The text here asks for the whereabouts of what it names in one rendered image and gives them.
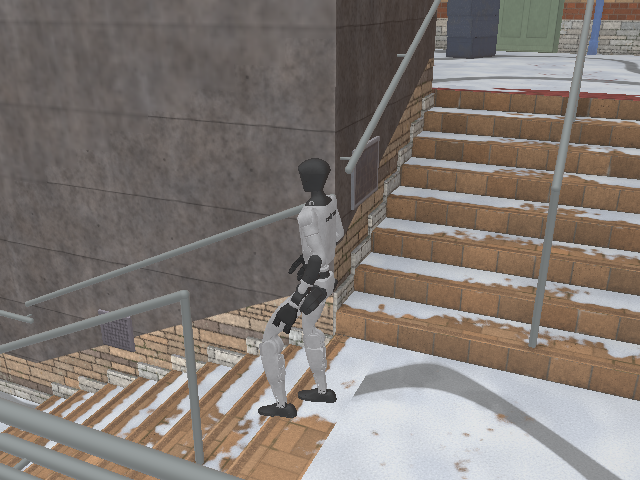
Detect stairs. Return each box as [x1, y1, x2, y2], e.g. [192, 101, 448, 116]
[335, 89, 640, 401]
[0, 344, 310, 480]

